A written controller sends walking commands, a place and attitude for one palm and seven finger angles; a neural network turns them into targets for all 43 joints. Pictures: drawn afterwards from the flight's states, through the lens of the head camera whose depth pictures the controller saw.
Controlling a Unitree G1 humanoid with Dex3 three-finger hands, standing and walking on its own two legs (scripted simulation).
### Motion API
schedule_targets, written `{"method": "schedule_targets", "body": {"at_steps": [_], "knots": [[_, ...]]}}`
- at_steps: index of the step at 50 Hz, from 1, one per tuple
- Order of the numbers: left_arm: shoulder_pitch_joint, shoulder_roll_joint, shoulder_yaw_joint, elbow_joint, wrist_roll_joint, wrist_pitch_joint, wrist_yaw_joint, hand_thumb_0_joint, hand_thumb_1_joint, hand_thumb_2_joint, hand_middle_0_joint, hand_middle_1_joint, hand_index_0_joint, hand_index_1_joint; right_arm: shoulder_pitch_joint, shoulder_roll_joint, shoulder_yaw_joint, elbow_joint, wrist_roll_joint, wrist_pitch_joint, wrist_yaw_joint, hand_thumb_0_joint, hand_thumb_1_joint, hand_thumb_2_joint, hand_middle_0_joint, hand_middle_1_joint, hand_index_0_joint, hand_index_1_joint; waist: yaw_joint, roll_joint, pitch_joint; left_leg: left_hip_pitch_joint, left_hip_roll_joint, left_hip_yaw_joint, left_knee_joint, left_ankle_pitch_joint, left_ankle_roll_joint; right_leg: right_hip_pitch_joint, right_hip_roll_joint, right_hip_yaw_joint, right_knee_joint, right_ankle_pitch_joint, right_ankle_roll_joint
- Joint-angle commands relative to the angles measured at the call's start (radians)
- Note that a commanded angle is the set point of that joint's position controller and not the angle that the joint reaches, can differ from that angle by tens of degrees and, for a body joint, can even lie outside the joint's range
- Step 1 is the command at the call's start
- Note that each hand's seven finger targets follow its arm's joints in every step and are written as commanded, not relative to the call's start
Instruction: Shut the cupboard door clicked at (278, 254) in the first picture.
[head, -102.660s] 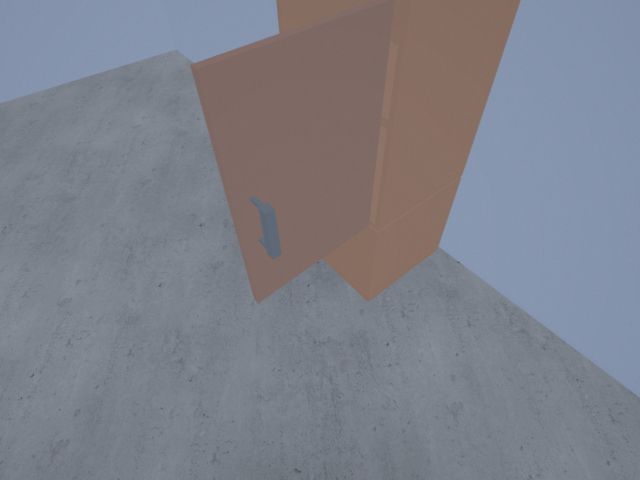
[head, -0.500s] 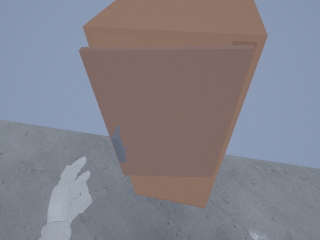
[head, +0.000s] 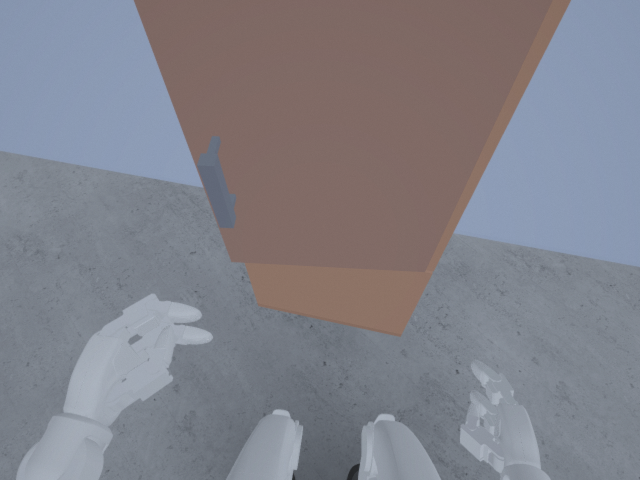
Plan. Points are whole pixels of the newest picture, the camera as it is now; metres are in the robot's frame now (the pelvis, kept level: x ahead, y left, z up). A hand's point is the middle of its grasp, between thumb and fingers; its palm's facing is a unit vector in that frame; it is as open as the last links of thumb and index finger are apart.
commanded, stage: raise the hand and make a fist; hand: left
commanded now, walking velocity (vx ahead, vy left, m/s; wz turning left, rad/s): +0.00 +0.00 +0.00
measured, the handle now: (221, 184) +0.49 +0.19 +0.05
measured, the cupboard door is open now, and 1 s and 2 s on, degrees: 9 9 9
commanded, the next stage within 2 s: bring the fist close to the handle in 1.20 s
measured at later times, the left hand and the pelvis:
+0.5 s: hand (117, 361) +0.23 +0.23 +0.06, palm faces +0.04 -1.00 -0.02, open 3.1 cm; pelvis +0.01 +0.04 +0.00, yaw +0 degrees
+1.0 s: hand (155, 348) +0.25 +0.21 +0.04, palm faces -0.02 -1.00 -0.02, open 3.1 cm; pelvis +0.03 +0.02 +0.00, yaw -1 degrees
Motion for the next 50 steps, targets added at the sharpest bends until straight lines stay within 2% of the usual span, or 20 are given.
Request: {"method": "schedule_targets", "body": {"at_steps": [1,2,3,5,7,10,12,14,17,19,23,26,30,32,33,36,41,44,47,50], "knots": [[0.136,0.143,0.212,-0.275,-0.031,0.008,0.146,0.000,0.900,0.900,-0.860,-1.020,-0.860,-1.020,-0.054,-0.125,-0.079,-0.205,-0.005,-0.048,-0.002,0.000,-0.900,-0.900,0.200,0.300,0.200,0.300,0.064,-0.075,-0.316,0.042,0.006,0.018,-0.220,0.209,0.028,0.415,-0.070,0.204,-0.318,0.012,0.069],[0.151,0.133,0.210,-0.279,-0.020,-0.016,0.188,0.000,0.900,0.900,-0.878,-1.040,-0.878,-1.040,-0.063,-0.117,-0.076,-0.200,-0.012,-0.045,0.000,0.000,-0.900,-0.900,0.200,0.300,0.200,0.300,0.068,-0.088,-0.285,0.035,0.011,0.011,-0.230,0.210,0.026,0.404,-0.058,0.184,-0.302,0.017,0.060],[0.145,0.103,0.178,-0.304,-0.007,-0.050,0.218,0.000,0.900,0.900,-0.897,-1.060,-0.897,-1.060,-0.054,-0.118,-0.075,-0.199,-0.018,-0.048,0.006,0.000,-0.900,-0.900,0.200,0.300,0.200,0.300,0.059,-0.056,-0.274,0.044,0.011,0.009,-0.243,0.208,0.023,0.367,-0.052,0.159,-0.281,0.021,0.052],[0.128,0.056,0.096,-0.294,0.026,-0.113,0.248,0.000,0.900,0.900,-0.933,-1.100,-0.933,-1.100,-0.038,-0.131,-0.072,-0.185,-0.028,-0.050,0.016,0.000,-0.900,-0.900,0.200,0.300,0.200,0.300,0.017,-0.024,-0.206,0.060,0.012,0.002,-0.254,0.169,0.022,0.260,-0.038,0.114,-0.257,-0.020,0.041],[0.099,0.046,0.036,-0.269,0.056,-0.164,0.244,0.000,0.900,0.900,-0.970,-1.140,-0.970,-1.140,-0.021,-0.155,-0.068,-0.178,-0.038,-0.053,0.017,0.000,-0.900,-0.900,0.200,0.300,0.200,0.300,-0.017,-0.045,-0.169,0.049,0.014,-0.015,-0.250,0.134,0.028,0.186,-0.028,0.086,-0.226,-0.039,0.031],[0.090,0.029,-0.040,-0.241,0.070,-0.198,0.193,0.000,0.900,0.900,-1.025,-1.200,-1.025,-1.200,0.005,-0.187,-0.069,-0.185,-0.032,-0.060,0.013,0.000,-0.900,-0.900,0.200,0.300,0.200,0.300,-0.040,-0.028,-0.170,0.061,0.011,-0.035,-0.269,0.041,0.025,0.119,-0.030,0.064,-0.210,-0.082,0.030],[0.062,0.057,-0.034,-0.262,0.060,-0.195,0.166,0.000,0.900,0.900,-1.062,-1.240,-1.062,-1.240,0.010,-0.200,-0.068,-0.195,-0.025,-0.064,0.005,0.000,-0.900,-0.900,0.200,0.300,0.200,0.300,-0.039,-0.011,-0.167,0.077,0.012,-0.053,-0.291,-0.006,0.024,0.109,-0.027,0.058,-0.206,-0.089,0.025],[0.051,0.097,0.008,-0.318,0.051,-0.187,0.165,0.000,0.900,0.900,-1.098,-1.280,-1.098,-1.280,0.011,-0.204,-0.069,-0.204,-0.024,-0.065,0.000,0.000,-0.900,-0.900,0.200,0.300,0.200,0.300,-0.015,0.035,-0.242,0.124,0.011,-0.066,-0.312,0.011,0.013,0.126,-0.027,0.048,-0.185,-0.046,0.022],[0.072,0.138,0.072,-0.392,0.046,-0.174,0.206,0.000,0.900,0.900,-1.153,-1.340,-1.153,-1.340,0.009,-0.201,-0.071,-0.211,-0.028,-0.054,0.000,0.000,-0.900,-0.900,0.200,0.300,0.200,0.300,0.020,0.081,-0.303,0.192,0.015,-0.085,-0.331,0.101,-0.016,0.139,-0.015,0.024,-0.149,0.031,0.015],[0.106,0.104,0.058,-0.425,0.043,-0.168,0.236,0.000,0.900,0.900,-1.190,-1.380,-1.190,-1.380,0.008,-0.192,-0.070,-0.216,-0.031,-0.042,0.008,0.000,-0.900,-0.900,0.200,0.300,0.200,0.300,0.024,0.113,-0.315,0.240,0.020,-0.093,-0.340,0.168,-0.037,0.131,-0.016,0.009,-0.135,0.073,0.016],[0.156,0.037,-0.008,-0.342,0.072,-0.113,0.254,0.000,0.900,0.900,-1.263,-1.460,-1.263,-1.460,0.017,-0.190,-0.069,-0.222,-0.033,-0.005,0.019,0.000,-0.900,-0.900,0.200,0.300,0.200,0.300,-0.008,0.064,-0.243,0.199,0.025,-0.085,-0.323,0.211,-0.036,0.128,-0.012,-0.004,-0.144,0.099,0.024],[0.124,0.029,-0.051,-0.289,0.094,-0.070,0.228,0.000,0.900,0.900,-1.300,-1.500,-1.300,-1.500,0.029,-0.202,-0.067,-0.233,-0.028,0.013,0.020,0.000,-0.900,-0.900,0.200,0.300,0.200,0.300,-0.039,0.015,-0.190,0.159,0.027,-0.086,-0.317,0.140,-0.026,0.115,-0.010,0.000,-0.169,0.074,0.028],[0.048,0.079,-0.012,-0.336,0.085,-0.076,0.203,0.000,0.900,0.900,-1.300,-1.500,-1.300,-1.500,0.032,-0.202,-0.063,-0.246,-0.029,0.013,0.013,0.000,-0.900,-0.900,0.200,0.300,0.200,0.300,-0.029,0.030,-0.231,0.172,0.019,-0.077,-0.300,0.169,-0.024,0.139,-0.010,0.011,-0.171,0.089,0.021],[0.026,0.120,0.035,-0.387,0.075,-0.100,0.214,0.000,0.900,0.900,-1.300,-1.500,-1.300,-1.500,0.033,-0.198,-0.059,-0.245,-0.035,0.011,0.010,0.000,-0.900,-0.900,0.200,0.300,0.200,0.300,-0.011,0.073,-0.278,0.190,0.016,-0.069,-0.285,0.220,-0.026,0.156,-0.007,0.018,-0.158,0.114,0.016],[0.025,0.113,0.040,-0.400,0.068,-0.111,0.217,0.000,0.900,0.900,-1.300,-1.500,-1.300,-1.500,0.031,-0.189,-0.058,-0.246,-0.037,0.011,0.011,0.000,-0.900,-0.900,0.200,0.300,0.200,0.300,-0.004,0.078,-0.303,0.201,0.013,-0.061,-0.277,0.241,-0.026,0.164,-0.008,0.019,-0.157,0.127,0.016],[0.054,0.098,0.037,-0.395,0.060,-0.140,0.226,0.000,0.900,0.900,-1.300,-1.500,-1.300,-1.500,0.029,-0.182,-0.056,-0.236,-0.037,0.013,0.015,0.000,-0.900,-0.900,0.200,0.300,0.200,0.300,-0.002,0.081,-0.304,0.204,0.014,-0.053,-0.266,0.284,-0.031,0.170,-0.006,0.019,-0.152,0.148,0.015],[0.093,0.067,0.003,-0.297,0.065,-0.097,0.202,0.000,0.900,0.900,-1.300,-1.500,-1.300,-1.500,0.034,-0.190,-0.060,-0.230,-0.032,0.030,0.021,0.000,-0.900,-0.900,0.200,0.300,0.200,0.300,-0.022,0.018,-0.285,0.131,0.009,-0.027,-0.237,0.263,-0.006,0.205,-0.011,0.035,-0.172,0.163,0.026],[0.097,0.080,0.014,-0.300,0.057,-0.072,0.184,0.000,0.900,0.900,-1.300,-1.500,-1.300,-1.500,0.036,-0.190,-0.063,-0.239,-0.025,0.035,0.016,0.000,-0.900,-0.900,0.200,0.300,0.200,0.300,-0.016,-0.008,-0.303,0.114,0.007,-0.017,-0.232,0.271,0.007,0.249,-0.016,0.051,-0.184,0.184,0.028],[0.071,0.110,0.054,-0.334,0.041,-0.082,0.194,0.000,0.900,0.900,-1.300,-1.500,-1.300,-1.500,0.032,-0.182,-0.063,-0.240,-0.027,0.035,0.008,0.000,-0.900,-0.900,0.200,0.300,0.200,0.300,-0.007,-0.024,-0.316,0.083,0.004,-0.005,-0.212,0.269,0.017,0.293,-0.019,0.079,-0.192,0.191,0.030],[0.065,0.103,0.059,-0.356,0.042,-0.118,0.220,0.000,0.900,0.900,-1.300,-1.500,-1.300,-1.500,0.030,-0.171,-0.062,-0.235,-0.031,0.033,0.008,0.000,-0.900,-0.900,0.200,0.300,0.200,0.300,-0.005,-0.012,-0.318,0.078,0.004,0.006,-0.203,0.263,0.017,0.293,-0.026,0.094,-0.191,0.189,0.034]]}}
